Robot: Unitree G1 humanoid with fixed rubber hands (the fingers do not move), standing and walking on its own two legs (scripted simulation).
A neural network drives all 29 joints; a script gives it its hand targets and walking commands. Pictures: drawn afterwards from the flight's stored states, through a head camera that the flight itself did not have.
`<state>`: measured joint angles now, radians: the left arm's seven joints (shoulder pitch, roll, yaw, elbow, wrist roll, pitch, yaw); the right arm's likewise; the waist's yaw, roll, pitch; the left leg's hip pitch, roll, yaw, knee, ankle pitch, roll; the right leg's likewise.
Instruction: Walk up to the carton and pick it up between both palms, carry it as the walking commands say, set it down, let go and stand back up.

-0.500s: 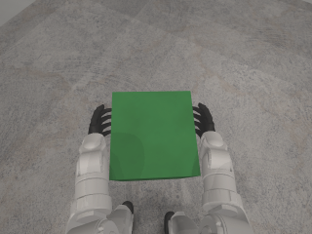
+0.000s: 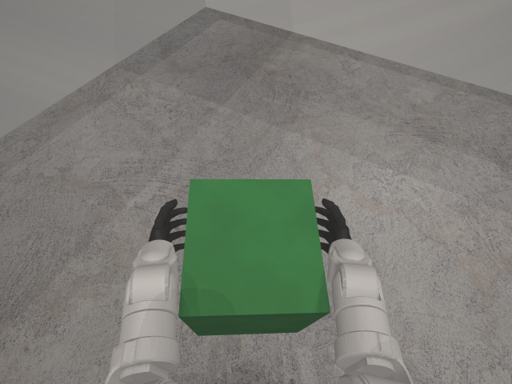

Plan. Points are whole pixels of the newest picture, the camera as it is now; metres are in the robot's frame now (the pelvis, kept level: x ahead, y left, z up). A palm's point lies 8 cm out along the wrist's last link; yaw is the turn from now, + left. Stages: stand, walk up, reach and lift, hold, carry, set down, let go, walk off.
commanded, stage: reach and lift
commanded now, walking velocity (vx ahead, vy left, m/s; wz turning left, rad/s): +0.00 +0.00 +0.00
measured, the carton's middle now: (249, 264) +0.33 +0.02 -0.06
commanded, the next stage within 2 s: hold in 1.76 s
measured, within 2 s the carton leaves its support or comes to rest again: neither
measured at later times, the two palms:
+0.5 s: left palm (160, 241) +0.30 +0.16 +0.06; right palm (352, 241) +0.32 -0.13 +0.06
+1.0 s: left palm (167, 235) +0.32 +0.15 +0.06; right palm (358, 245) +0.31 -0.14 +0.06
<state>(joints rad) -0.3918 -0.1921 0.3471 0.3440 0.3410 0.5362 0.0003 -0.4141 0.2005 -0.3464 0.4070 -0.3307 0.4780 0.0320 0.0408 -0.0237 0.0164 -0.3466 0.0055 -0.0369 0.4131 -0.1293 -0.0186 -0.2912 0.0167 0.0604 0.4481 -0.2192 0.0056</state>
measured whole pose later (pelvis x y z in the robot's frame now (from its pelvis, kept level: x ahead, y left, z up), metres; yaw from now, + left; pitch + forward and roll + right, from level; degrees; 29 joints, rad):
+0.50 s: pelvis +0.01 +0.00 +0.01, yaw +0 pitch -7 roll +0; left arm -0.35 -0.18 0.29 0.28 0.32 0.73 0.01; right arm -0.38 0.19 -0.29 0.35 -0.31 0.68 0.02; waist 0.03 -0.02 0.05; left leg -0.07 0.00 -0.04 0.33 -0.13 -0.02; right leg -0.02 0.01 0.06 0.37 -0.22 0.00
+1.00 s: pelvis +0.01 +0.01 +0.01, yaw +0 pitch -7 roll +0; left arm -0.34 -0.17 0.24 0.28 0.31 0.74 0.02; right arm -0.34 0.17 -0.28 0.29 -0.30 0.70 0.02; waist -0.01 -0.02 0.04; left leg -0.08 -0.01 -0.03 0.33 -0.14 -0.01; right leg -0.01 0.00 0.07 0.35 -0.22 0.01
